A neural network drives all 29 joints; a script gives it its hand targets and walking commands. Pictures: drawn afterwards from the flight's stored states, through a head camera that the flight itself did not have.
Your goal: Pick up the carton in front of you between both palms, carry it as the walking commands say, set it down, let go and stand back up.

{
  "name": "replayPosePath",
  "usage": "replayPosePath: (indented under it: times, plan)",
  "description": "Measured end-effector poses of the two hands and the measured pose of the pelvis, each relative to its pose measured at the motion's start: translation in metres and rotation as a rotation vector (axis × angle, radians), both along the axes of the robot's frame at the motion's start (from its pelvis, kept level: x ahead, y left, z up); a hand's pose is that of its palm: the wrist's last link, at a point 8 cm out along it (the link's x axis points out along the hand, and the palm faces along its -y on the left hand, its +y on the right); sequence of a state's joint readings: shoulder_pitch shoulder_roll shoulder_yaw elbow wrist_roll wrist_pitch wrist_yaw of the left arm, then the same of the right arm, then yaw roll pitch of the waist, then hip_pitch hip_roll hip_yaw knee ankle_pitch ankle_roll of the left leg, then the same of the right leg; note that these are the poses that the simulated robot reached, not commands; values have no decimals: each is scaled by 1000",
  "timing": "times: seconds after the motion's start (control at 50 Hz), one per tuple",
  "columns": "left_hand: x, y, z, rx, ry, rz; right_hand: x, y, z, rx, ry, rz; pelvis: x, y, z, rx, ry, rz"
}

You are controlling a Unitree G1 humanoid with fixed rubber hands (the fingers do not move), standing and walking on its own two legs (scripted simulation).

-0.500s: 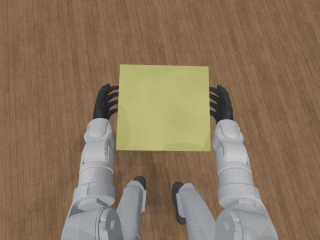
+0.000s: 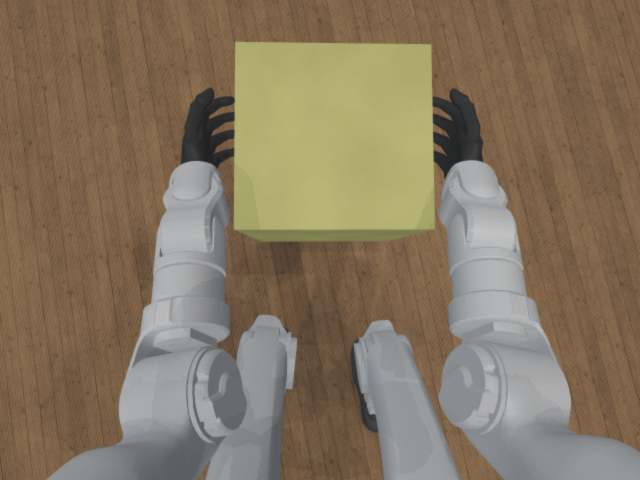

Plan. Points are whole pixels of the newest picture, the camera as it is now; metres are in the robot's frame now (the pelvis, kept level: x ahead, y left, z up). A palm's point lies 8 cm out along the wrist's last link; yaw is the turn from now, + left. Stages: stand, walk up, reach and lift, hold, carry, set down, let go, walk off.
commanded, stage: set down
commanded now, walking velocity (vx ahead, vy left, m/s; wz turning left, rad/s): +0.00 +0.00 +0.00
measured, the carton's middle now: (328, 164) +0.49 +0.01 -0.17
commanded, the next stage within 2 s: none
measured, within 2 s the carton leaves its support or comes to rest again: rests again in 1.10 s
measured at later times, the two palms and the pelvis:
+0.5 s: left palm (228, 169) +0.50 +0.16 -0.25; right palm (419, 169) +0.51 -0.14 -0.24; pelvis -0.02 -0.01 -0.12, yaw -1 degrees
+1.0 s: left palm (238, 172) +0.53 +0.16 -0.35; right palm (402, 171) +0.54 -0.14 -0.35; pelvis -0.01 -0.01 -0.19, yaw -1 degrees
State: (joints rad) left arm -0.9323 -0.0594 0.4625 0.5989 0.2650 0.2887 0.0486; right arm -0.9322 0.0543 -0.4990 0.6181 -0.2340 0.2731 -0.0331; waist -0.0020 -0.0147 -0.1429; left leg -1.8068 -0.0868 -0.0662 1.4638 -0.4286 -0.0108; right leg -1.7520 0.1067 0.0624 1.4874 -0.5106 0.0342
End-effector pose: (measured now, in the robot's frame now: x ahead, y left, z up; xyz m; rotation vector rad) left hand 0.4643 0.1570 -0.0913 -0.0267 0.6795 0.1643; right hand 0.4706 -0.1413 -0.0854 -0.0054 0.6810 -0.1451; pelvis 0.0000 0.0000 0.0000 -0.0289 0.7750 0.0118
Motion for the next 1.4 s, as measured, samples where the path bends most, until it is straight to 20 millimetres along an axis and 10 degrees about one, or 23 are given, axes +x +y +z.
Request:
replayPosePath:
  times: [0.78, 1.4]
  plan:
    - [56, 3, -243, 48, 54, -26, 58, 2, -248, -10, 52, 39, -21, -7, -170, 10, -30, -37]
    - [49, 7, -270, 9, 72, -70, 55, -3, -275, 14, 65, 90, -30, -6, -202, 23, -189, -45]
